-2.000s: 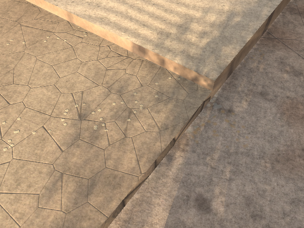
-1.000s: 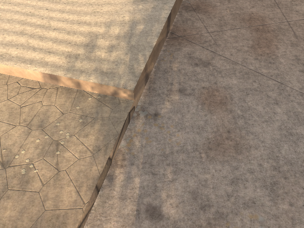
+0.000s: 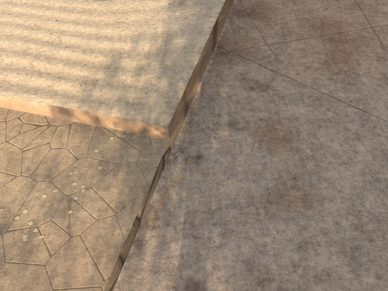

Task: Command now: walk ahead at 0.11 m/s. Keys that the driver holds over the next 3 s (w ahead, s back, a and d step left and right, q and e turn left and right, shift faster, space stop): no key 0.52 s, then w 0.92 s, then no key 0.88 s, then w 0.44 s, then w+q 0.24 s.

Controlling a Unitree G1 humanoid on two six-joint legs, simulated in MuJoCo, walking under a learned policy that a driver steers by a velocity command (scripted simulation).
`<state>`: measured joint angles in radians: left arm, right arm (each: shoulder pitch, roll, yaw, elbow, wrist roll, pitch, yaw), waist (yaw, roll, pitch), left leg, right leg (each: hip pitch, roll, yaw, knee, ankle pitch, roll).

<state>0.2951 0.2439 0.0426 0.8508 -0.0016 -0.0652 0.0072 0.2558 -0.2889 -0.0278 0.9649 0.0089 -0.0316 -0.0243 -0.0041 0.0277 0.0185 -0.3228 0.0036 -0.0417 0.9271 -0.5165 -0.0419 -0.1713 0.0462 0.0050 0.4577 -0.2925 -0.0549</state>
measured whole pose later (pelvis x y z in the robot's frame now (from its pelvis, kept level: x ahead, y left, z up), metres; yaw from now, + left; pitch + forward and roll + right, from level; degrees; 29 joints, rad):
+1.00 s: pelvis +0.14 +0.01 -0.01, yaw -1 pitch +2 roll +1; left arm 0.53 0.19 0.01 1.09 0.00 -0.07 0.01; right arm 0.04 -0.25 -0.04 0.91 0.03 -0.09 0.04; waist 0.06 0.01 0.01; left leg -0.68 0.04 0.08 1.00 -0.24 0.02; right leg 0.12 0.02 0.04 0.23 -0.37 -0.04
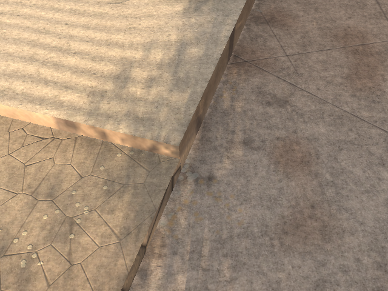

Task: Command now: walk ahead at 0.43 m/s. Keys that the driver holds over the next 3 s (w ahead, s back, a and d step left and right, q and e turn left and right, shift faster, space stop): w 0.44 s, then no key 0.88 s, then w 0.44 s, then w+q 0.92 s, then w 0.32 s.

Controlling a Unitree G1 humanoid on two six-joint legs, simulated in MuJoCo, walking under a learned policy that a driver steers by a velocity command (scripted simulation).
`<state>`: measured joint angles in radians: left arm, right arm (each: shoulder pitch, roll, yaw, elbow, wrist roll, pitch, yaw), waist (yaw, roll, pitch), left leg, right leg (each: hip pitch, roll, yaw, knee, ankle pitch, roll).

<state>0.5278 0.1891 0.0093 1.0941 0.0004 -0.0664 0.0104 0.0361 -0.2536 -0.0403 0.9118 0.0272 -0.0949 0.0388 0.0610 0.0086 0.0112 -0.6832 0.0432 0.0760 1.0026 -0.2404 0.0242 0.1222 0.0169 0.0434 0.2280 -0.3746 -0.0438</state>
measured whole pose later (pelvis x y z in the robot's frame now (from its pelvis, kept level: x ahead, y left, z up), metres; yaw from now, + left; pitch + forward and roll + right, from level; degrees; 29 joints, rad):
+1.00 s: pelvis +0.39 -0.01 +0.00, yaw +1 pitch +0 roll -2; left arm 0.12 0.21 0.02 0.95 0.01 -0.03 0.01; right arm 0.21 -0.25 -0.03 1.01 -0.02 0.01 -0.05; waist -0.01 0.03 0.02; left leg -0.30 0.07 -0.02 0.57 -0.28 -0.02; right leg -0.34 0.04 -0.06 0.47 -0.13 -0.04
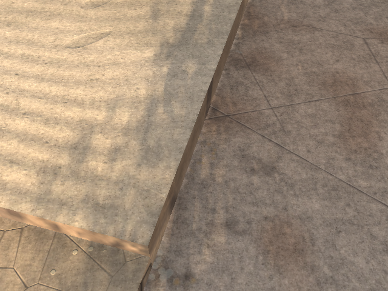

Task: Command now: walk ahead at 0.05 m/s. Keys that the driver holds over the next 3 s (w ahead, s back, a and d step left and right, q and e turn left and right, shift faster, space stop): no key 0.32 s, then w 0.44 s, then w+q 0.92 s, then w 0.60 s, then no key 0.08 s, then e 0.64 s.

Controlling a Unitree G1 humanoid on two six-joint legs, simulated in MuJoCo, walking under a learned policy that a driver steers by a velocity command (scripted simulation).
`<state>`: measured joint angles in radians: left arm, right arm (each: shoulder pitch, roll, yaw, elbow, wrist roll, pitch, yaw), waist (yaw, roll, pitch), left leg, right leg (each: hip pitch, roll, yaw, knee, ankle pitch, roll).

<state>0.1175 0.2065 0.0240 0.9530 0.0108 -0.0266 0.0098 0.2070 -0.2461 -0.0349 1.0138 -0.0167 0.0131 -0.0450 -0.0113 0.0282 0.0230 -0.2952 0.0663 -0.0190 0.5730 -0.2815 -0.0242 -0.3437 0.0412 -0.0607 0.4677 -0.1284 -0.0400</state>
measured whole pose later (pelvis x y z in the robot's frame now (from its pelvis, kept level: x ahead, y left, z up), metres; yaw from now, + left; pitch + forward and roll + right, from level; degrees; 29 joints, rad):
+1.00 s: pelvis +0.27 +0.00 +0.00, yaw +5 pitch +1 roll -1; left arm 0.41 0.21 0.04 1.08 0.03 -0.08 0.02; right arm 0.01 -0.21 -0.04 0.92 -0.01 -0.05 0.03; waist 0.06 0.01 0.03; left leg -0.61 0.05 0.07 0.69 -0.08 0.09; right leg 0.16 0.02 -0.14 0.20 -0.37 -0.01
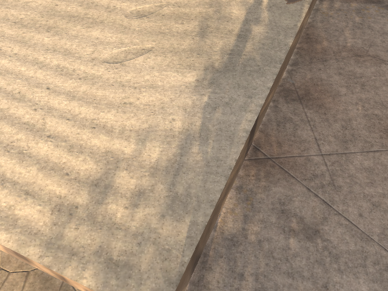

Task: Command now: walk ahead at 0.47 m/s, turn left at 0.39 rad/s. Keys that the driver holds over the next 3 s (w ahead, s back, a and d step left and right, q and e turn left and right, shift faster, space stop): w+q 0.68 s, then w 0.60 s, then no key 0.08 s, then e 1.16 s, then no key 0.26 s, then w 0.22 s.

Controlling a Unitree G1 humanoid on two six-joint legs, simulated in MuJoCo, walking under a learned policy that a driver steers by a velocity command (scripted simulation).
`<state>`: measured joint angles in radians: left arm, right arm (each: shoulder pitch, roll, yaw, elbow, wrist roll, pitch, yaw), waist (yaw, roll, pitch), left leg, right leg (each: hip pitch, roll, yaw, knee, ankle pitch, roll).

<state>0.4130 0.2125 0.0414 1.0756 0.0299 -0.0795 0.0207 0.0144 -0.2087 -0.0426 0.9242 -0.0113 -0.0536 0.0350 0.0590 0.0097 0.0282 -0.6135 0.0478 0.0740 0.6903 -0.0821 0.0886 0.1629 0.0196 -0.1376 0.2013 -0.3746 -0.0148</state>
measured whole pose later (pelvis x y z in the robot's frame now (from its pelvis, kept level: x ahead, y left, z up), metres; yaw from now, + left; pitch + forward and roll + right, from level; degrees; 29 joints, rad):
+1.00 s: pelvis +0.43 +0.09 +0.03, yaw +29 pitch +4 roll +2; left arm 0.57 0.15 0.01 0.99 0.01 -0.08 0.03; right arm -0.09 -0.05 0.06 0.48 -0.03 0.02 0.01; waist 0.06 0.01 0.01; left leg -1.06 0.04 0.15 1.58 -0.55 0.14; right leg -0.01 -0.05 -0.16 0.10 -0.15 -0.02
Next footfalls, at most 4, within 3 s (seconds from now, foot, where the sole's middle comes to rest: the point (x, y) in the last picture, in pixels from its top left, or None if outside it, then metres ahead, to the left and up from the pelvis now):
0.06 left None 0.19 0.09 -0.77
0.60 right None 0.45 -0.02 -0.77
1.04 left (137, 254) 0.53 0.24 -0.61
1.58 right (141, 173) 0.83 0.27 -0.61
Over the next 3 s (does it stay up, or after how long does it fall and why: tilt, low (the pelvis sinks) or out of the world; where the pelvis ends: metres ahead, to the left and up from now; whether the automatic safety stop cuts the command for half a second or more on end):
stays up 0.69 0.32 0.16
